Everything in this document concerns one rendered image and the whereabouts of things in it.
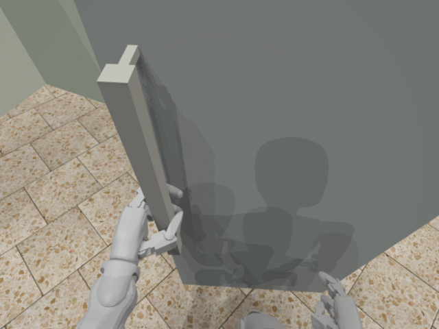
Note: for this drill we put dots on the left robot forearm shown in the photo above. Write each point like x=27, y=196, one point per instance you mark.
x=112, y=297

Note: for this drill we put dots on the right robot hand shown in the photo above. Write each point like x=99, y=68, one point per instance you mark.
x=342, y=309

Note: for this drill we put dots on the left robot hand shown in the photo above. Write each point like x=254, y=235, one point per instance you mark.
x=132, y=227

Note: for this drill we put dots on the handle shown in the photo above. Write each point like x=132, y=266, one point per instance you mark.
x=123, y=95

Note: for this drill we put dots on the right robot thigh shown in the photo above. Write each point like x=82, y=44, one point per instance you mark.
x=259, y=321

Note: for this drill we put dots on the fridge door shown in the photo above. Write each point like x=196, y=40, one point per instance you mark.
x=304, y=134

